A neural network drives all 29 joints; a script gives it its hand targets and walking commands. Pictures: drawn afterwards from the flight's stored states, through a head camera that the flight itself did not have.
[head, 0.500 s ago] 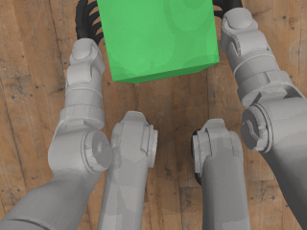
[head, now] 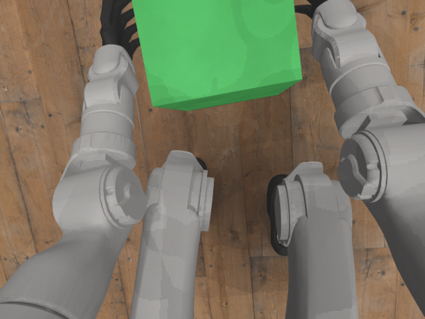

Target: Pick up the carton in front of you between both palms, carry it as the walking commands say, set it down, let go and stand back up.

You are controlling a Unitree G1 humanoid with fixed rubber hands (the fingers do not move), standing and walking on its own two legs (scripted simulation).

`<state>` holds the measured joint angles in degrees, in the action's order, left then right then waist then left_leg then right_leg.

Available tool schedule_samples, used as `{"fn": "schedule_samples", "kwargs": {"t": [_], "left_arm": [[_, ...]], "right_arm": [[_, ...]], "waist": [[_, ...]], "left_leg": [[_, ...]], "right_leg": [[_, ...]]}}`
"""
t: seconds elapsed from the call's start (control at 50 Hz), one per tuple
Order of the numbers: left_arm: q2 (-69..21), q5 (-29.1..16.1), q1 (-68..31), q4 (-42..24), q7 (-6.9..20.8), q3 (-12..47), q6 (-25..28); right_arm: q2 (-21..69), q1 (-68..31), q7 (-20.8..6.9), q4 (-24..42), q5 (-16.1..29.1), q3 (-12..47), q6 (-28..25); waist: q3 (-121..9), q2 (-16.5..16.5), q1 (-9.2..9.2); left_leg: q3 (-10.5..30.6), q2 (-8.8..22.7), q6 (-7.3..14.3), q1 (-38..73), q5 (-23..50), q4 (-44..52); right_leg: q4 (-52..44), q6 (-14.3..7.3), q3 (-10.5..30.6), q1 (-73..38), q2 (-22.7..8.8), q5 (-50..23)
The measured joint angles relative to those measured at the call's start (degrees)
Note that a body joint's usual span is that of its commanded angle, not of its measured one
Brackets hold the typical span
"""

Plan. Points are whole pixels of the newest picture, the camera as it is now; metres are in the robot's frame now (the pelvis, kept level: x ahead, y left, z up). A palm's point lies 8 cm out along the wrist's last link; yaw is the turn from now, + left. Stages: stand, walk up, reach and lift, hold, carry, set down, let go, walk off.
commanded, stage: set down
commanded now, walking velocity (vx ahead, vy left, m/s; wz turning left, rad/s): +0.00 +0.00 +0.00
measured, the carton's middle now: (220, 43) +0.51 +0.06 -0.25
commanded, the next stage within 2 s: let go in 1.50 s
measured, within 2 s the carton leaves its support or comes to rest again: neither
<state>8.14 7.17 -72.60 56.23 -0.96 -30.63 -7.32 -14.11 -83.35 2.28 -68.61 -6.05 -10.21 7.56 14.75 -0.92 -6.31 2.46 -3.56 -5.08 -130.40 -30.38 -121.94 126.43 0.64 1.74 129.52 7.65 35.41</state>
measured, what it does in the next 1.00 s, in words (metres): rises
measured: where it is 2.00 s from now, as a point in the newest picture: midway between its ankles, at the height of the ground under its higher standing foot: (235, 218)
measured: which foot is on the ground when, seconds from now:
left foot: down 0.00-1.00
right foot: down 0.00-1.00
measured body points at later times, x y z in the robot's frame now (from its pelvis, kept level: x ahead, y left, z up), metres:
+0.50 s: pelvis +0.00 +0.01 -0.01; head +0.36 +0.00 +0.24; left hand +0.50 +0.26 -0.19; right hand +0.57 -0.13 -0.19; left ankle +0.13 +0.13 -0.34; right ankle +0.10 -0.10 -0.34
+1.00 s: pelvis +0.00 +0.01 +0.10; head +0.33 +0.02 +0.41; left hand +0.49 +0.25 -0.02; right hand +0.58 -0.13 -0.02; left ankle +0.12 +0.13 -0.34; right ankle +0.09 -0.10 -0.34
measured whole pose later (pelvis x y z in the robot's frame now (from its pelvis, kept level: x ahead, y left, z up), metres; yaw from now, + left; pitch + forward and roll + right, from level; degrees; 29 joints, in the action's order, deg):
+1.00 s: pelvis +0.00 +0.01 +0.10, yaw +0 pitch +45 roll +1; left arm 10.5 -7.0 -61.3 45.5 -7.6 -17.5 -6.6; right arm -21.7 -73.1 2.3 -57.8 3.3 -6.0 8.1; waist 0.6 -1.0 -6.9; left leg 0.6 -1.8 -1.2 -121.5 -26.3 -102.3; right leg 106.0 0.6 1.6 119.2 2.9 32.2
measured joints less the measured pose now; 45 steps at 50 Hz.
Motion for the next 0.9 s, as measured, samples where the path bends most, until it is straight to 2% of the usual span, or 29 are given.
{"fn": "schedule_samples", "kwargs": {"t": [0.1,0.18,0.28,0.4,0.52,0.6,0.66,0.8,0.9], "left_arm": [[0.40,0.86,-1.29,1.69,1.06,-0.90,0.98],[1.33,-0.31,-2.67,5.18,0.85,-0.10,3.23],[4.78,-7.45,-2.89,9.88,-2.56,5.32,6.58],[9.13,-16.85,-2.32,10.22,-3.58,12.82,8.79],[9.10,-21.59,0.11,4.47,-5.20,16.39,8.13],[7.15,-21.46,3.59,-2.78,-6.88,17.10,5.97],[5.68,-19.94,5.91,-6.28,-7.70,16.86,3.98],[3.52,-16.29,8.21,-6.75,-7.45,15.13,2.11],[2.77,-14.89,9.31,-7.74,-7.03,14.04,1.68]], "right_arm": [[-0.86,-0.65,-1.41,-0.39,-0.78,-0.11,-0.72],[-2.01,-0.96,-1.55,-0.76,0.94,2.04,-2.14],[-6.15,-0.29,0.96,-1.12,7.72,7.03,-4.00],[-10.18,1.25,1.57,1.95,15.78,13.66,-5.05],[-10.29,2.68,2.30,7.12,17.05,14.61,-4.21],[-9.54,5.07,2.87,11.68,15.70,12.85,-2.15],[-8.74,6.48,2.85,12.53,14.38,10.53,-0.41],[-7.99,7.29,1.32,7.62,11.84,5.90,0.02],[-7.80,8.10,0.40,7.24,10.31,4.47,-0.33]], "waist": [[1.07,0.28,-0.17],[2.88,0.78,-0.26],[5.27,1.65,-0.12],[6.03,1.70,0.20],[3.94,1.95,0.42],[1.77,1.57,0.48],[-0.87,0.86,0.28],[-8.77,-0.48,-0.40],[-12.31,-0.37,-0.48]], "left_leg": [[-0.21,0.18,-0.05,0.29,0.26,-0.14],[-0.46,0.34,-0.01,0.83,0.46,-0.33],[-1.30,1.06,0.83,0.93,0.75,-0.42],[-2.39,2.66,2.43,-0.35,0.84,-1.55],[-3.10,2.69,3.35,-1.32,1.22,-1.89],[-3.08,2.14,3.63,0.09,1.48,-0.26],[-2.87,1.86,3.71,1.98,1.55,2.36],[-2.35,1.59,3.76,4.93,2.65,10.34],[-2.08,1.59,3.84,6.55,3.47,15.07]], "right_leg": [[0.28,-0.19,-0.07,-0.17,-0.42,-0.25],[0.57,-0.20,-0.07,-0.69,-0.87,-0.37],[0.78,-0.23,-0.04,-0.94,-2.07,-0.31],[1.79,-0.65,-0.50,-0.04,-3.53,-0.02],[2.16,-0.22,-0.11,0.44,-4.21,0.16],[0.51,-0.05,-0.07,-1.44,-4.73,0.39],[-2.28,-0.08,-0.15,-3.52,-4.95,0.36],[-10.67,-0.14,-0.28,-6.49,-5.15,-1.11],[-15.66,-0.08,-0.27,-8.07,-5.09,-2.24]]}}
